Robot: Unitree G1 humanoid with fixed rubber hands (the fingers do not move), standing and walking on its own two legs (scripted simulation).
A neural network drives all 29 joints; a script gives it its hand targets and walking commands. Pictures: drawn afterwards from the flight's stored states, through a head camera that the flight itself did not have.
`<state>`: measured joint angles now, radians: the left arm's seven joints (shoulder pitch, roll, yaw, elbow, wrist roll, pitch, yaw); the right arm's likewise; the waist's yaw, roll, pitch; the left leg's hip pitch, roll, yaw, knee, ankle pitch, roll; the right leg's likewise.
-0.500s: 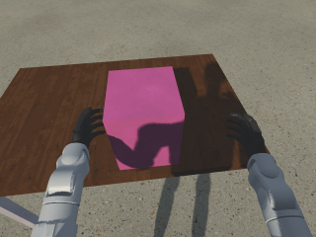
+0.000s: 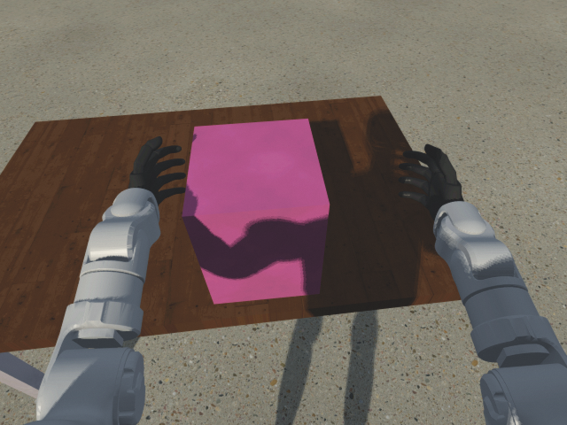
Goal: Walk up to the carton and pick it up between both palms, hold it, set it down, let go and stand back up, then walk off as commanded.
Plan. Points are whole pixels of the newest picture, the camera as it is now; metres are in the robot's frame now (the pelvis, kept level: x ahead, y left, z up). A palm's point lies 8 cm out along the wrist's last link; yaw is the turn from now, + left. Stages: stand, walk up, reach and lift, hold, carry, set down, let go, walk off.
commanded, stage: reach and lift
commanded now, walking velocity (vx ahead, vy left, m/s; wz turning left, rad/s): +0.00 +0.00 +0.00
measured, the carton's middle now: (259, 213) +0.47 +0.09 +0.00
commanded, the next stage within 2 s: none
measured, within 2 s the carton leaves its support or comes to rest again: neither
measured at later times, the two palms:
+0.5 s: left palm (163, 130) +0.46 +0.21 +0.19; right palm (438, 138) +0.46 -0.18 +0.18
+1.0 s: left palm (156, 146) +0.45 +0.23 +0.17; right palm (409, 168) +0.45 -0.15 +0.13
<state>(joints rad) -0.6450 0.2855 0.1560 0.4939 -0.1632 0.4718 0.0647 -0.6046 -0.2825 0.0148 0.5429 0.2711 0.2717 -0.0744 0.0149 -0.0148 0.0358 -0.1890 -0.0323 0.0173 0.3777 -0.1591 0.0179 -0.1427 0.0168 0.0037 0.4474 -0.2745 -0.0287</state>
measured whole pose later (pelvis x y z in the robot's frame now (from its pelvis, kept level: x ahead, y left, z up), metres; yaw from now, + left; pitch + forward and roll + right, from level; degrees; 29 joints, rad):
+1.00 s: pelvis +0.00 +0.00 +0.00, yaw +0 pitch +9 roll +1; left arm -1.12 0.33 0.13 1.30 -0.16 -0.08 0.02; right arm -1.04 -0.22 0.02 1.21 0.32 0.09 -0.07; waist 0.02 -0.04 -0.10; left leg -0.40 -0.02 0.02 0.38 -0.13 0.01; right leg -0.35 0.03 0.00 0.43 -0.24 -0.04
